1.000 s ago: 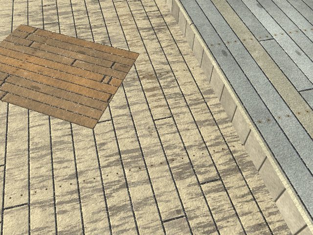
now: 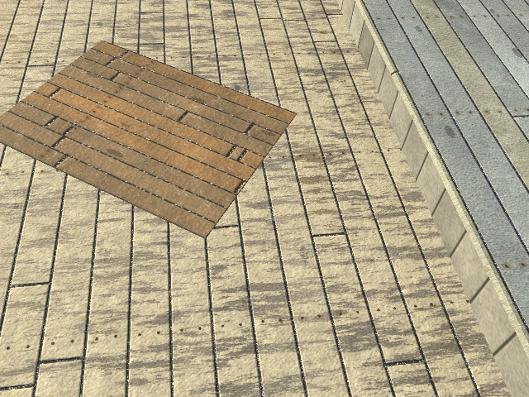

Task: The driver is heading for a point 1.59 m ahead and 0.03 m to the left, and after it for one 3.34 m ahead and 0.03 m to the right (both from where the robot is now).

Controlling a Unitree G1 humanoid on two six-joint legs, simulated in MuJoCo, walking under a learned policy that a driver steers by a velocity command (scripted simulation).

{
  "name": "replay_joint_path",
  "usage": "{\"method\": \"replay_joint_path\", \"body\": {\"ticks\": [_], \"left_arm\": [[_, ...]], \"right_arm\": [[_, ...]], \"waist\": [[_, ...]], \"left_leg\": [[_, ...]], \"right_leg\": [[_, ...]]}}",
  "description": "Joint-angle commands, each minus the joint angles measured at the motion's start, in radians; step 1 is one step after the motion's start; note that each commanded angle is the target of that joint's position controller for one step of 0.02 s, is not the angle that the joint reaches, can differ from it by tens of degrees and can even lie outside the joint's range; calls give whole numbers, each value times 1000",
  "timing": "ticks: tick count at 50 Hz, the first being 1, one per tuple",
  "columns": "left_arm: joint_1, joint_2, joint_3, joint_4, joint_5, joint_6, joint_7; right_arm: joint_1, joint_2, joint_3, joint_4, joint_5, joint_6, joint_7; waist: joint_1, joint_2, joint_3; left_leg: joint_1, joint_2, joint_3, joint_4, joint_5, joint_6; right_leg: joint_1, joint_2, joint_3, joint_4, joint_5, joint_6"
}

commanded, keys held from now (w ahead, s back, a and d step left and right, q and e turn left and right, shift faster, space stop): w+q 0.36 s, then w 0.18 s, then w+e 0.36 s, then e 0.10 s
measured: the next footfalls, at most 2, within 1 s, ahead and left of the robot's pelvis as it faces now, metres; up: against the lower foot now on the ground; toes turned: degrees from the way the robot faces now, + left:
right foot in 0.44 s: +0.44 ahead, -0.05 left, +0.00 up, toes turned +18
left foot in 0.88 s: +0.59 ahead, +0.26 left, +0.00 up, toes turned +9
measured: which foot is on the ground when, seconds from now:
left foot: down 0.00-0.44, up 0.46-0.86, down 0.88-1.00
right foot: up 0.00-0.42, down 0.44-0.88, up 0.90-1.00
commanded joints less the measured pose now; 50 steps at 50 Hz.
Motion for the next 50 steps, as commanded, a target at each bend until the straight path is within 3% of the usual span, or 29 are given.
{"method": "replay_joint_path", "body": {"ticks": [1, 3, 5, 9, 15, 19, 20, 21, 22, 23, 24, 25, 26, 27, 28, 31, 33, 35, 38, 40, 42, 43, 44, 45, 46, 47, 48, 49, 50], "left_arm": [[-94, 106, 20, -118, 28, -49, 2], [-81, 96, 23, -98, 42, -37, -5], [-103, 82, 19, -92, 49, -26, -3], [-257, 36, 1, -125, 42, -27, -6], [-443, 27, -7, -169, 29, -51, -40], [-386, 61, 9, -157, 22, -66, -43], [-307, 87, 22, -137, 24, -69, -37], [-178, 118, 37, -109, 27, -70, -28], [5, 153, 46, -90, 44, -66, -17], [124, 214, 62, -42, 51, -57, -18], [152, 125, 47, -24, 27, -55, -25], [72, 69, 31, -35, 9, -50, -18], [3, 59, 23, -39, 23, -41, -15], [-30, 51, 17, -31, 30, -37, -16], [-40, 44, 11, -24, 40, -38, -17], [-33, 48, 9, 1, 20, -42, -21], [-27, 88, 19, 9, 9, -37, -14], [-16, 112, 26, 16, 4, -27, -7], [56, 137, 31, 38, -6, -12, -5], [85, 141, 31, 45, -10, -3, -3], [88, 141, 30, 46, -7, 7, 1], [91, 120, 23, 46, -2, 11, 3], [83, 75, 8, 37, 8, 10, 2], [96, -8, -20, 8, 37, 6, 4], [195, -14, -23, -29, -6, -3, 8], [168, 86, 4, -1, -19, 7, 16], [106, 111, 15, -8, -13, 19, 18], [95, 100, 18, -1, -1, 34, 22], [85, 92, 24, -7, 9, 49, 23]], "right_arm": [[62, -142, -36, -70, -10, -22, -3], [34, -137, -31, -81, -21, -19, -16], [67, -144, -32, -62, -13, -21, -29], [139, -141, -34, -12, 0, -11, -56], [219, -143, -42, 42, 16, 9, -72], [181, -156, -53, 47, 9, 28, -85], [170, -154, -53, 43, 3, 29, -83], [145, -143, -47, 35, 0, 29, -77], [113, -105, -29, 7, -16, 25, -69], [310, 17, 4, 24, -9, 17, -60], [337, -65, -4, 49, 19, 9, -58], [189, -135, -24, 23, 32, 6, -56], [83, -142, -23, -6, 18, 1, -57], [16, -126, -24, -25, -1, -5, -54], [13, -109, -25, -34, -8, -8, -49], [38, -40, -6, -31, -13, -11, -41], [-35, -18, 9, -60, -28, -20, -40], [-111, -7, 19, -76, -27, -33, -33], [-205, -35, 12, -99, -13, -43, -24], [-234, -66, -1, -116, -6, -49, -20], [-202, -89, -17, -112, -3, -55, -22], [-139, -107, -30, -95, -4, -55, -27], [-30, -146, -49, -80, -14, -57, -36], [138, -221, -67, -65, -28, -50, -47], [145, -262, -76, -52, -45, -37, -37], [87, -169, -56, -66, -35, -37, -32], [34, -113, -39, -75, -32, -37, -31], [-23, -82, -29, -77, -36, -37, -25], [-67, -61, -26, -72, -32, -34, -22]], "waist": [[-30, 66, 5], [-8, 104, -3], [-12, 83, -6], [-55, 107, 14], [-113, 128, 40], [-64, 164, 22], [-30, 182, -30], [41, 180, -125], [124, 141, -285], [48, -197, -460], [68, -220, -456], [85, -118, -259], [69, -8, -139], [44, 29, -52], [7, 4, -34], [-33, -45, -24], [-21, -41, -3], [3, -37, 5], [40, -45, -2], [39, -53, -8], [4, -62, -19], [-30, -60, -44], [-88, -33, -106], [-142, 152, -258], [-77, 429, -309], [-80, 259, -202], [-70, 184, -125], [-37, 120, -103], [-11, 126, -75]], "left_leg": [[311, 283, -540, -440, -76, 176], [253, 221, -426, -462, 116, 162], [262, 196, -351, -462, 293, 161], [278, 151, -284, -439, 416, 117], [360, 175, -369, -382, 402, 102], [394, 202, -410, -301, 563, 84], [400, 184, -395, -223, 751, 70], [368, 139, -353, -74, 868, 42], [203, 93, -343, 171, 701, 17], [-186, -83, -267, 565, -61, -64], [-303, -60, -285, 708, -240, -72], [-362, -4, -262, 729, -159, -70], [-341, 39, -215, 690, -82, -69], [-323, 64, -189, 637, -50, -68], [-277, 96, -175, 589, -27, -65], [-226, 121, -124, 432, -27, -80], [-211, 125, -93, 276, 22, -101], [-144, 105, -78, 111, 162, -109], [-69, 62, -80, -35, 306, -122], [-27, 52, -95, -102, 302, -112], [68, 45, -88, -161, 270, -89], [172, 45, -77, -185, 242, -71], [334, 114, -129, -199, 217, -34], [576, 334, -347, -199, 200, 29], [674, 488, -752, -328, 53, 162], [578, 450, -696, -344, 96, 151], [485, 414, -508, -316, 310, 125], [399, 368, -374, -309, 529, 111], [335, 332, -279, -313, 648, 105]], "right_leg": [[-432, -68, 71, 36, 163, -33], [-351, -58, 47, -25, 258, -8], [-354, -36, 29, -100, 329, 22], [-349, 14, 17, -367, 496, 53], [-311, 63, 20, -608, 541, 30], [-159, 81, 12, -666, 450, -10], [-41, 101, -17, -669, 418, -33], [158, 86, -31, -695, 473, -72], [480, -57, 110, -637, 453, -147], [897, -331, 588, -652, 337, -334], [871, -369, 788, -782, 133, -341], [708, -321, 631, -817, 73, -290], [531, -274, 494, -844, 157, -254], [391, -233, 406, -875, 273, -242], [309, -195, 354, -903, 341, -238], [216, -151, 273, -959, 449, -263], [167, -139, 224, -982, 486, -270], [122, -103, 170, -981, 460, -242], [134, -108, 184, -945, 422, -211], [169, -129, 231, -904, 349, -185], [173, -130, 262, -838, 295, -152], [151, -102, 254, -771, 300, -129], [83, -39, 214, -601, 294, -91], [-77, 45, 112, -259, 22, -40], [-337, 102, 75, -1, -180, -12], [-389, 50, 129, 112, -118, 7], [-386, 31, 118, 130, -51, 16], [-331, 3, 99, 117, -12, 32], [-306, -19, 86, 76, 10, 43]]}}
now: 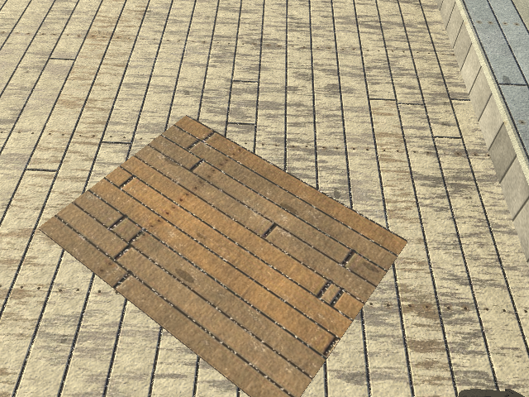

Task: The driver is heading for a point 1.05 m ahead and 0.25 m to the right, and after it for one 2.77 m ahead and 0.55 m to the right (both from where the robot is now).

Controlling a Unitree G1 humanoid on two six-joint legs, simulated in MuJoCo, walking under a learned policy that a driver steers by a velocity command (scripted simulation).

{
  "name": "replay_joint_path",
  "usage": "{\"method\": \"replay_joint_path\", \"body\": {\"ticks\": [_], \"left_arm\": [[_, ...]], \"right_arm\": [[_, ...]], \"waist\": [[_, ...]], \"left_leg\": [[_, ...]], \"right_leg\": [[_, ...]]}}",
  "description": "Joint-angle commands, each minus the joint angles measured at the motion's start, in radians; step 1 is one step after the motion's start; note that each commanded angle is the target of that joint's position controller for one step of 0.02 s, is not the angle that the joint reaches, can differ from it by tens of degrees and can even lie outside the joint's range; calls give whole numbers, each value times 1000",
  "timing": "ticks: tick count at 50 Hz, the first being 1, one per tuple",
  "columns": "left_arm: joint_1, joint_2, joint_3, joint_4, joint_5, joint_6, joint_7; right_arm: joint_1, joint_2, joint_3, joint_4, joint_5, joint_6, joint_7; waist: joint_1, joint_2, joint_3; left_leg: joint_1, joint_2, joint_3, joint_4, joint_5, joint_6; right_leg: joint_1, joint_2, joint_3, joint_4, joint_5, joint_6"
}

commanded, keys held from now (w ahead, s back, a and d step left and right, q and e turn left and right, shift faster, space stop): e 0.24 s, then w+e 0.48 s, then w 0.28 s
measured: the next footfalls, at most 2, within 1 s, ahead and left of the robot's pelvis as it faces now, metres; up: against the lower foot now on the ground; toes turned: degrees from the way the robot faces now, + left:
right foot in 0.36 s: +0.19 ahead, -0.14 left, +0.00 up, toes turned -15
left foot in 0.80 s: +0.46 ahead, -0.01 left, +0.00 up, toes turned -32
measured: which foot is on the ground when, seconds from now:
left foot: down 0.00-0.36, up 0.38-0.78, down 0.80-1.00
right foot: up 0.00-0.34, down 0.36-0.80, up 0.82-1.00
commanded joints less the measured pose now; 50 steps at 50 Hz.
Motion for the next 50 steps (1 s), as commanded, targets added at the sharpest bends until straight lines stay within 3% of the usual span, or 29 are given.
{"method": "replay_joint_path", "body": {"ticks": [1, 4, 7, 10, 14, 16, 17, 18, 19, 20, 21, 22, 23, 24, 26, 30, 34, 37, 39, 40, 41, 42, 43, 44, 45, 47, 50], "left_arm": [[10, 87, 34, -82, 10, 21, 6], [-45, 39, 25, -117, 11, 44, 2], [-115, 18, 13, -148, 18, 47, -16], [-180, 34, 17, -177, 18, 47, -41], [-245, 68, 35, -231, 14, 66, -57], [-208, 86, 50, -233, 12, 74, -51], [-117, 127, 74, -206, 10, 73, -40], [14, 242, 110, -190, 3, 70, -19], [29, 322, 113, -210, 11, 47, -22], [45, 225, 86, -204, 8, 21, -31], [-1, 173, 66, -204, 8, 4, -31], [-48, 143, 56, -209, 4, -2, -30], [-96, 125, 47, -214, 4, 0, -26], [-122, 119, 41, -224, 15, 0, -20], [-130, 139, 46, -224, 27, -4, -8], [-72, 165, 57, -190, 14, -4, 7], [-21, 172, 60, -161, 4, 1, 6], [-21, 159, 57, -151, 6, 5, 4], [-23, 112, 42, -146, 8, 6, 4], [-24, 67, 27, -148, 13, 3, 4], [15, 1, 5, -167, 15, -5, 2], [55, 30, 6, -185, -8, -15, 9], [28, 116, 26, -164, -15, -17, 11], [-39, 132, 31, -165, -7, -16, 9], [-69, 118, 27, -165, 8, -17, 8], [-95, 91, 25, -168, 17, -23, -4], [-129, 49, 11, -173, 23, -24, -12]], "right_arm": [[46, -103, -38, -24, -1, -3, 1], [24, -137, -54, 4, -4, -6, -15], [17, -164, -64, 25, 7, 14, -37], [16, -191, -71, 42, 20, 31, -44], [29, -236, -90, 61, 49, 43, -35], [32, -241, -95, 68, 61, 48, -33], [64, -207, -87, 77, 54, 48, -31], [76, -153, -65, 53, 17, 46, -28], [59, -94, -40, -18, -7, 29, -24], [-16, -168, -57, -15, 26, 8, -8], [-35, -195, -63, -24, 48, -3, 4], [-30, -192, -66, -6, 33, -7, 2], [-32, -192, -69, 1, 10, -8, -3], [-27, -181, -69, 5, 3, -7, -4], [-20, -153, -62, 14, -2, -8, -5], [-110, -99, -37, -2, 8, -2, -4], [-180, -115, -37, -26, 23, -13, 9], [-144, -144, -50, -23, 29, -27, 15], [-44, -150, -60, 8, 21, -36, 12], [44, -172, -71, 21, 10, -40, 5], [153, -246, -86, 33, -11, -41, -1], [247, -291, -106, 79, -5, -30, 12], [218, -212, -85, 71, 19, -29, 17], [184, -168, -71, 67, 22, -24, 15], [151, -145, -61, 61, 14, -20, 13], [120, -116, -47, 65, 5, -17, 7], [141, -135, -48, 88, 17, -22, 2]], "waist": [[-27, 145, -71], [-20, 149, -53], [-37, 130, -72], [-55, 124, -78], [-62, 129, -76], [-28, 108, -89], [3, 56, -135], [39, -143, -202], [15, -302, -248], [72, -158, -237], [42, -131, -148], [11, -48, -98], [-14, -34, -60], [-34, -46, -52], [-43, -49, -65], [-4, -68, -40], [24, -83, -28], [0, -111, -38], [-47, -119, -61], [-89, -96, -109], [-106, 93, -212], [-107, 335, -229], [-113, 224, -118], [-111, 163, -36], [-96, 120, -11], [-66, 129, 7], [-67, 136, 4]], "left_leg": [[256, 271, -195, -197, 566, 171], [211, 266, -90, -250, 625, 196], [230, 263, -3, -255, 597, 193], [238, 266, 55, -235, 550, 177], [287, 318, 49, -157, 437, 154], [275, 303, 79, -56, 368, 123], [223, 247, 126, 103, 339, 91], [1, 163, 185, 423, 92, 25], [-420, -43, 61, 686, -478, -37], [-508, -2, -100, 768, -429, -25], [-521, 36, -108, 729, -331, 1], [-473, 70, -106, 662, -255, 4], [-417, 88, -103, 571, -193, -3], [-351, 88, -96, 527, -136, -11], [-288, 59, -69, 449, -48, -38], [-217, 16, -71, 192, 94, -72], [-141, -15, -91, 48, 126, -71], [-51, -19, -95, -2, 81, -43], [96, -13, -67, -69, 90, -7], [239, 51, -119, -79, 63, 32], [501, 233, -373, -120, -49, 131], [602, 371, -764, -251, -348, 249], [541, 366, -763, -281, -473, 243], [462, 327, -631, -275, -392, 214], [397, 284, -534, -286, -288, 200], [304, 228, -407, -321, -104, 189], [269, 202, -297, -360, 77, 208]], "right_leg": [[-234, -93, 4, 73, 63, 30], [-222, -89, -30, -33, 157, 53], [-175, -93, -57, -215, 289, 45], [-101, -81, -89, -354, 360, 21], [-64, -67, -118, -449, 247, -37], [43, -26, -159, -552, 234, -85], [198, 9, -157, -613, 251, -123], [431, -166, 120, -653, 379, -216], [639, -360, 653, -800, 131, -436], [622, -363, 653, -872, -1, -421], [537, -334, 551, -878, -38, -369], [438, -290, 459, -874, -4, -321], [351, -254, 390, -884, 70, -293], [291, -218, 343, -900, 137, -280], [244, -181, 275, -901, 285, -279], [193, -142, 221, -885, 282, -253], [183, -151, 274, -843, 223, -238], [202, -165, 338, -787, 202, -218], [189, -131, 329, -709, 210, -183], [139, -90, 284, -587, 223, -146], [-64, 15, 156, -297, 95, -85], [-308, 69, 82, -30, -133, -46], [-406, 21, 119, 81, -81, -41], [-425, -10, 101, 106, 2, -44], [-404, -34, 77, 85, 69, -44], [-338, -88, 42, 7, 154, -39], [-314, -105, -15, -96, 216, -14]]}}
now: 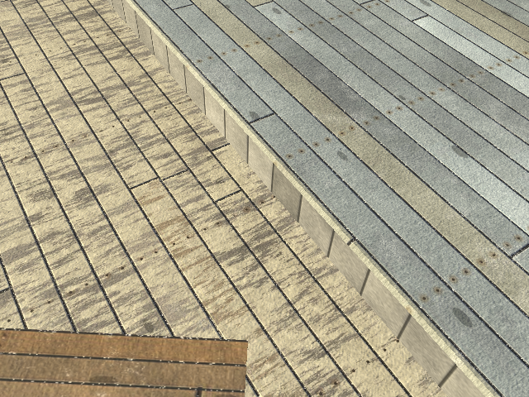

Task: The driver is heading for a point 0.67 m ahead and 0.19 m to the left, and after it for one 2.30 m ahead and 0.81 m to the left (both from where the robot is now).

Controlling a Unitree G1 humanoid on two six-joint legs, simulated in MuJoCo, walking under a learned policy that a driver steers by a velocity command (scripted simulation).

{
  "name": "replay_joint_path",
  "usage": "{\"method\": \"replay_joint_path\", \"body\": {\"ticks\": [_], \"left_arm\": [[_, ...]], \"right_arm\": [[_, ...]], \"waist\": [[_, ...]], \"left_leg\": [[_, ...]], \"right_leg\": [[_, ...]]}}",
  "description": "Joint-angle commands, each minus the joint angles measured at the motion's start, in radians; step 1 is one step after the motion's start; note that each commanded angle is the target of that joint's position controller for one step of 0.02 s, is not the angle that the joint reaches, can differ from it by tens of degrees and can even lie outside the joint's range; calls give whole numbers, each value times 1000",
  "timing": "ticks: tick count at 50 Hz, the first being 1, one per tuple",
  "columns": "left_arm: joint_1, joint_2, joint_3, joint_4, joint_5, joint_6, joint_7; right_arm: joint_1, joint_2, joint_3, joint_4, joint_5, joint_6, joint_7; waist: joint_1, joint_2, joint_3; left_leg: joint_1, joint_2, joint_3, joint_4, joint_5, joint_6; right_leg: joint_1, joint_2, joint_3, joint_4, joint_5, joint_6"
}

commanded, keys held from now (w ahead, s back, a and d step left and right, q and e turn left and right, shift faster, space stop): w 0.06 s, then w+q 0.94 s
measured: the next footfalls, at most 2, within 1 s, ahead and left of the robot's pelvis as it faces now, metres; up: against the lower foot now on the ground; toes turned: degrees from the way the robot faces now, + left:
right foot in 0.28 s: +0.31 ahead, -0.15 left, +0.00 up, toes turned +4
left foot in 0.78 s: +0.53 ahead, +0.17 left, +0.00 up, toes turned +22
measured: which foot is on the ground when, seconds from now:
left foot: down 0.00-0.30, up 0.32-0.76, down 0.78-1.00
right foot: up 0.00-0.26, down 0.28-0.78, up 0.80-1.00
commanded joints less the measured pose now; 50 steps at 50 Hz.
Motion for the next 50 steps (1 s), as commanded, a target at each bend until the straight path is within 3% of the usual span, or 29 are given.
{"method": "replay_joint_path", "body": {"ticks": [1, 5, 9, 11, 12, 13, 14, 15, 16, 17, 19, 21, 23, 26, 30, 35, 37, 38, 39, 40, 41, 42, 43, 44, 45, 46, 50], "left_arm": [[-73, 41, 6, -92, 10, -21, -5], [-206, 7, -13, -120, 10, -39, -16], [-291, 32, -7, -142, -6, -54, -35], [-272, 63, 5, -140, -7, -62, -40], [-222, 84, 15, -127, -6, -65, -37], [-116, 117, 35, -94, 0, -65, -29], [39, 164, 53, -68, 15, -64, -18], [166, 259, 74, -53, 39, -52, -8], [183, 214, 64, -39, 34, -44, -14], [126, 144, 44, -34, 20, -43, -13], [7, 75, 21, -27, 15, -44, -16], [-58, 54, 19, -14, 25, -57, -18], [-76, 66, 27, 5, 23, -73, -17], [-67, 94, 38, 39, 25, -80, -10], [-35, 138, 48, 70, 18, -68, 2], [26, 186, 63, 112, -7, -36, 3], [21, 219, 72, 113, -14, -22, 8], [14, 231, 75, 112, -18, -13, 11], [12, 214, 67, 108, -18, -7, 16], [45, 152, 41, 87, 17, -14, 17], [118, 31, 2, 30, 37, -44, 1], [-6, 136, 19, 25, -1, -75, -11], [-78, 163, 27, -3, -29, -90, -15], [-81, 146, 21, 3, -13, -96, -7], [-73, 146, 26, 14, 12, -95, 1], [-53, 148, 30, 20, 17, -84, 0], [-82, 106, 23, 12, 33, -51, 3]], "right_arm": [[-18, -147, -30, -48, 10, -15, -9], [36, -178, -31, -13, 24, 1, -14], [102, -201, -33, 15, 35, 20, -19], [101, -217, -39, 20, 37, 30, -26], [91, -224, -41, 19, 37, 34, -28], [88, -214, -37, 16, 32, 35, -28], [74, -170, -20, -4, 17, 32, -26], [156, -57, 14, -38, 7, 20, -26], [193, -83, 12, -38, 38, 8, -26], [110, -173, -15, -44, 58, 12, -27], [19, -161, -18, -64, 39, 25, -28], [34, -123, -19, -61, 33, 51, -24], [25, -92, -15, -73, 32, 69, -22], [-34, -86, -14, -104, 22, 73, -18], [-172, -69, -2, -150, 23, 61, 11], [-283, -92, -6, -225, 22, 65, 37], [-244, -123, -23, -236, 18, 71, 39], [-152, -153, -42, -220, 18, 75, 36], [14, -204, -74, -175, 23, 80, 25], [159, -297, -106, -145, 30, 92, 2], [96, -380, -106, -174, 31, 78, 2], [114, -283, -80, -197, 27, 60, 10], [84, -238, -66, -187, 19, 45, 12], [29, -218, -59, -191, 21, 39, 11], [-30, -194, -52, -202, 16, 39, 8], [-62, -172, -43, -217, 4, 38, 3], [-42, -192, -48, -197, 11, 29, -16]], "waist": [[-1, 146, 35], [-44, 133, 43], [-55, 139, 57], [-21, 150, 47], [17, 150, 21], [73, 135, -48], [151, 106, -173], [151, -129, -345], [144, -242, -406], [145, -128, -232], [92, -56, -66], [39, -78, -7], [19, -51, 19], [21, -19, 41], [70, 6, 70], [93, 8, 101], [52, -25, 46], [-6, -28, -15], [-93, -1, -103], [-132, 153, -194], [-3, 354, -299], [-90, 202, -339], [-84, 157, -200], [-39, 71, -126], [2, 62, -80], [33, 84, -69], [44, 82, -33]], "left_leg": [[104, 253, -249, -222, 139, 181], [85, 219, -154, -215, 247, 159], [102, 253, -195, -176, 244, 148], [137, 277, -227, -134, 268, 127], [132, 268, -219, -77, 343, 112], [103, 222, -186, 48, 446, 87], [-33, 171, -153, 275, 351, 52], [-373, 35, -61, 646, -79, -17], [-519, 18, -130, 828, -393, -28], [-589, 75, -142, 896, -321, -27], [-555, 140, -101, 841, -173, -30], [-463, 174, -103, 791, -95, -38], [-458, 180, -101, 766, -47, -50], [-494, 181, -105, 636, 84, -61], [-448, 159, -38, 398, 256, -43], [-473, 135, 18, 276, 142, 13], [-365, 72, 79, 266, 32, 52], [-234, 25, 110, 247, 5, 78], [8, -25, 117, 196, 55, 114], [311, 123, -130, 180, 84, 179], [558, 342, -725, 26, -159, 364], [562, 370, -809, -83, -234, 347], [461, 345, -669, -91, -161, 302], [319, 301, -554, -85, -51, 270], [195, 263, -465, -92, 65, 248], [119, 237, -420, -114, 137, 241], [-7, 193, -315, -153, 300, 251]], "right_leg": [[-184, -62, -3, -116, 87, 22], [-88, -38, -42, -389, 258, 36], [10, 3, -40, -524, 300, 33], [76, 11, -28, -577, 260, 10], [168, 23, -39, -609, 245, -8], [338, 33, -56, -638, 240, -35], [599, -69, 24, -596, 240, -85], [972, -332, 370, -590, 182, -196], [964, -417, 646, -729, -2, -272], [834, -371, 522, -763, -73, -231], [595, -282, 291, -825, 37, -186], [447, -236, 156, -896, 144, -170], [396, -236, 69, -937, 249, -180], [405, -231, -39, -956, 337, -182], [430, -215, -158, -959, 348, -153], [591, -268, -211, -886, 438, -121], [626, -264, -246, -749, 760, -98], [615, -247, -270, -600, 908, -83], [523, -206, -299, -379, 914, -51], [251, -154, -301, -51, 507, -1], [-148, 58, -143, 250, -302, 50], [-243, 30, 32, 323, -278, 32], [-303, -8, 22, 288, -175, 10], [-258, -51, 21, 205, -90, 4], [-189, -79, 22, 119, -39, 11], [-123, -96, 30, 84, -3, 16], [-91, -74, 0, -72, 104, 73]]}}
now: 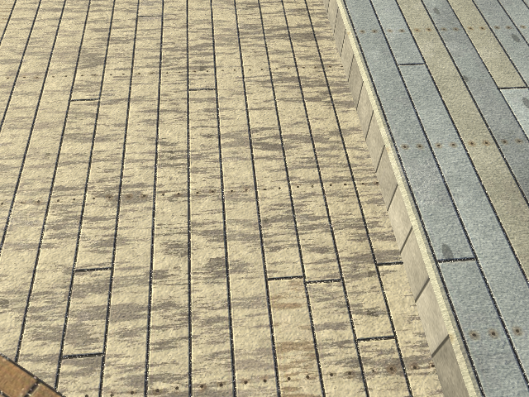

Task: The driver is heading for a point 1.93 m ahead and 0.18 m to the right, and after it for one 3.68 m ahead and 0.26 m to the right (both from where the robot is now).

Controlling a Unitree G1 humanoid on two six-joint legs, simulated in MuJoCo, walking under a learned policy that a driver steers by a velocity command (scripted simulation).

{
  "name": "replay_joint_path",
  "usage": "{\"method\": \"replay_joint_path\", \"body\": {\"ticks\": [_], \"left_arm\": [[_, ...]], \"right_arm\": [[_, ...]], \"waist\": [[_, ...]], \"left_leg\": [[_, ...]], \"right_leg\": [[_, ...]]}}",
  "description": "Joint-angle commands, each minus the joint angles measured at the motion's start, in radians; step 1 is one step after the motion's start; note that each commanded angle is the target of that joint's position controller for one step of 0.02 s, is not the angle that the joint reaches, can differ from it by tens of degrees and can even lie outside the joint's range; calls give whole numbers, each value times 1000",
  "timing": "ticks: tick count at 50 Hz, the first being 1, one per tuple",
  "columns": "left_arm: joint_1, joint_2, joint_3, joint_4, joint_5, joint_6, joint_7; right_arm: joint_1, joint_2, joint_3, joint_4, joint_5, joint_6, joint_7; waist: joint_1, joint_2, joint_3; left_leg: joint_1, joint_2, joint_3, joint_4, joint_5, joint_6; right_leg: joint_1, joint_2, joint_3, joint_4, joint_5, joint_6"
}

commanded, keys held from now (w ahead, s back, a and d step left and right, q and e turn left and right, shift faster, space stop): w+q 0.36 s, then w+e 0.64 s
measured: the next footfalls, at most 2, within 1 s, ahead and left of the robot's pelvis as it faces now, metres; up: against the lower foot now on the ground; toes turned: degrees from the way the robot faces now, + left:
right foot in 0.28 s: +0.36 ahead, -0.13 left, +0.00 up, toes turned +14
left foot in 0.76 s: +0.54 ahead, +0.17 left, +0.00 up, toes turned +7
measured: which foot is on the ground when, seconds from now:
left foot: down 0.00-0.30, up 0.32-0.74, down 0.76-1.00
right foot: up 0.00-0.26, down 0.28-0.76, up 0.78-1.00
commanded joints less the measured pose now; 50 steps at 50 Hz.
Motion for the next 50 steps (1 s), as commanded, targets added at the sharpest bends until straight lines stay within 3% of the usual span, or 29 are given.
{"method": "replay_joint_path", "body": {"ticks": [1, 5, 8, 11, 13, 14, 15, 16, 17, 18, 19, 20, 21, 23, 25, 27, 29, 32, 34, 36, 37, 38, 39, 40, 41, 43, 44, 46, 50], "left_arm": [[-1, 76, 22, -56, 10, 7, 6], [-148, 45, 5, -88, 0, -4, -8], [-214, 62, 7, -109, -12, -16, -21], [-202, 96, 21, -109, -15, -28, -29], [-101, 120, 37, -82, -14, -36, -24], [5, 151, 53, -60, -4, -41, -17], [153, 203, 66, -49, 8, -39, -8], [226, 264, 82, -11, 8, -24, -13], [197, 163, 62, -25, -17, -19, -19], [154, 106, 46, -36, -17, -14, -14], [117, 92, 37, -31, -5, -9, -17], [105, 72, 29, -16, 0, -6, -19], [100, 64, 24, -6, 6, -8, -19], [104, 58, 21, 11, -8, -11, -21], [115, 90, 28, 23, -24, -9, -19], [129, 121, 37, 34, -31, -1, -14], [153, 139, 41, 47, -34, 7, -8], [217, 146, 42, 71, -42, 19, -5], [236, 149, 43, 82, -46, 28, -2], [228, 157, 45, 85, -46, 36, 3], [227, 140, 39, 82, -41, 36, 4], [210, 91, 21, 64, -28, 32, 0], [280, -4, -8, 31, -19, 21, 3], [314, 31, -4, 21, -46, 13, 6], [260, 112, 21, 26, -60, 18, 7], [188, 103, 28, 19, -46, 34, 7], [182, 88, 31, 19, -40, 45, 6], [180, 46, 25, 12, -39, 64, -1], [100, 23, 19, -31, -32, 72, -13]], "right_arm": [[-26, -169, -48, -69, 5, -24, -22], [31, -178, -51, -34, 15, -14, -37], [74, -182, -53, -6, 21, -8, -39], [80, -171, -54, 8, 23, 3, -44], [60, -159, -52, 7, 21, 10, -45], [52, -124, -39, -1, 18, 10, -41], [68, -66, -16, -20, -1, 8, -38], [219, -12, 0, -42, 33, 0, -37], [193, -126, -19, -16, 43, 0, -44], [69, -181, -36, -29, 34, 5, -45], [14, -163, -33, -37, 20, 6, -49], [-24, -139, -31, -48, 6, 1, -47], [-23, -115, -28, -54, 10, -2, -40], [-15, -77, -19, -53, 9, -7, -34], [-73, -55, -8, -74, -4, -16, -31], [-145, -35, 4, -91, -8, -30, -24], [-211, -29, 10, -99, -1, -41, -14], [-290, -47, 6, -116, 9, -51, -2], [-309, -69, -2, -127, 15, -58, 2], [-251, -97, -17, -110, 16, -63, 0], [-163, -125, -34, -83, 9, -62, -9], [-28, -172, -53, -63, -8, -61, -20], [91, -261, -74, -51, -28, -48, -29], [117, -226, -67, -31, -22, -39, -20], [61, -153, -46, -29, -8, -41, -16], [-48, -79, -22, -23, -5, -45, -10], [-84, -58, -17, -17, -10, -50, -9], [-115, -66, -26, 0, -15, -63, -10], [-99, -103, -42, 41, -17, -74, -21]], "waist": [[29, 57, -77], [-27, 95, -50], [-50, 109, -35], [-31, 135, -40], [23, 169, -69], [77, 154, -150], [129, 36, -303], [56, -315, -407], [83, -192, -324], [112, -108, -192], [100, -38, -119], [87, -36, -64], [61, -68, -51], [37, -92, -53], [42, -80, -39], [60, -63, -35], [79, -60, -31], [102, -63, -31], [90, -73, -29], [39, -77, -49], [-6, -68, -94], [-75, -24, -200], [-82, 204, -355], [-71, 324, -393], [-65, 212, -245], [-19, 139, -101], [7, 150, -62], [33, 146, -37], [27, 90, -17]], "left_leg": [[52, 245, -253, -184, 259, 176], [26, 195, -222, -173, 127, 117], [58, 218, -279, -141, 74, 104], [146, 249, -361, -59, 86, 88], [157, 238, -383, 22, 165, 65], [126, 183, -343, 159, 205, 33], [-3, 117, -258, 438, 33, -6], [-376, -15, -147, 749, -447, -73], [-498, 77, -169, 863, -410, -82], [-520, 110, -142, 879, -315, -86], [-478, 137, -111, 847, -241, -91], [-460, 153, -111, 796, -200, -93], [-413, 170, -103, 759, -178, -91], [-384, 184, -54, 673, -177, -96], [-399, 193, -20, 550, -147, -114], [-367, 188, -6, 403, -46, -126], [-296, 161, 7, 271, 68, -136], [-220, 129, 6, 167, 155, -141], [-175, 126, -12, 111, 138, -124], [-46, 122, -5, 52, 123, -97], [99, 118, 6, 34, 98, -75], [313, 226, -82, 53, 84, -27], [635, 465, -392, 37, 15, 76], [628, 543, -664, -78, -202, 152], [509, 502, -565, -110, -282, 122], [300, 416, -333, -163, -146, 79], [224, 385, -251, -194, -66, 68], [142, 368, -146, -244, 52, 71], [153, 365, 5, -275, 199, 87]], "right_leg": [[-54, 3, -3, -135, 139, 38], [22, 61, -8, -428, 356, 44], [66, 86, 4, -527, 379, 30], [104, 96, 26, -588, 281, 2], [235, 105, 1, -626, 224, -35], [413, 67, 18, -643, 230, -73], [681, -106, 186, -617, 170, -133], [983, -322, 663, -707, -51, -302], [925, -323, 718, -769, -284, -275], [799, -273, 547, -786, -249, -227], [673, -218, 429, -805, -108, -207], [585, -178, 354, -825, 4, -214], [530, -144, 295, -845, 75, -213], [502, -112, 235, -875, 172, -240], [489, -116, 210, -900, 268, -270], [475, -99, 168, -907, 311, -265], [444, -75, 124, -902, 329, -246], [447, -85, 137, -874, 311, -230], [468, -106, 179, -840, 266, -212], [454, -106, 190, -776, 268, -183], [420, -65, 169, -683, 328, -160], [318, -5, 127, -468, 257, -124], [27, 120, 10, -122, -88, -59], [-129, 117, 45, 73, -324, -48], [-186, 64, 72, 153, -253, -49], [-155, 7, 42, 128, -112, -41], [-119, -18, 45, 94, -67, -36], [-70, -34, 32, 76, -4, -23], [-108, -38, 32, -81, 152, -4]]}}
Keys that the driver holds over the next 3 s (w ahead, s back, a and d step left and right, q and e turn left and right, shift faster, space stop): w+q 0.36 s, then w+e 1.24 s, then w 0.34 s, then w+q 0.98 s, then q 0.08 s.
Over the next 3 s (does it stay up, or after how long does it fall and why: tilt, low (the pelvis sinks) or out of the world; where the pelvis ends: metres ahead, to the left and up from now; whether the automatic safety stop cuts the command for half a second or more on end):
stays up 1.55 -0.11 0.00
